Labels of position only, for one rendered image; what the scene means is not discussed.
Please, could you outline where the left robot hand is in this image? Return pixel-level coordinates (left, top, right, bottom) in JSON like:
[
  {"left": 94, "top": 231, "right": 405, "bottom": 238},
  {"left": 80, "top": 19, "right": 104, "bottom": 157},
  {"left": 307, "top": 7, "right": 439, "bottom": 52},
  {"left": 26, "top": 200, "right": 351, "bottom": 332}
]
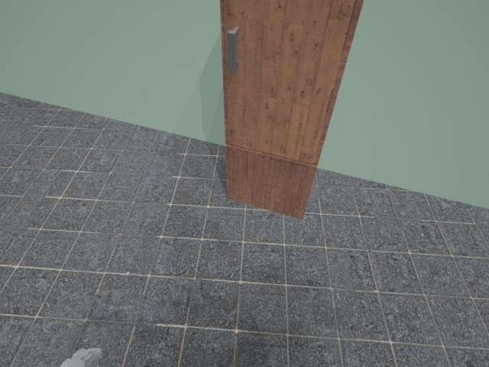
[{"left": 60, "top": 348, "right": 102, "bottom": 367}]

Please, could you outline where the handle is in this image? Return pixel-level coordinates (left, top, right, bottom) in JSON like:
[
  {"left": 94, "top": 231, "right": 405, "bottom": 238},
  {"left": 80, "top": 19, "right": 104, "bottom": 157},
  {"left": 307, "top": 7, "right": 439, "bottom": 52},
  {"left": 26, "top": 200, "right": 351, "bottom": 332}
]
[{"left": 227, "top": 27, "right": 239, "bottom": 73}]

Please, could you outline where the cupboard door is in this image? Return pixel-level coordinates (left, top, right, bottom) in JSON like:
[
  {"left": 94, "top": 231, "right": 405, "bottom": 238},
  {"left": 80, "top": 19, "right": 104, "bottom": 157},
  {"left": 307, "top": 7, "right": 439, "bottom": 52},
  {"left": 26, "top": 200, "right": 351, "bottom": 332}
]
[{"left": 225, "top": 0, "right": 355, "bottom": 164}]

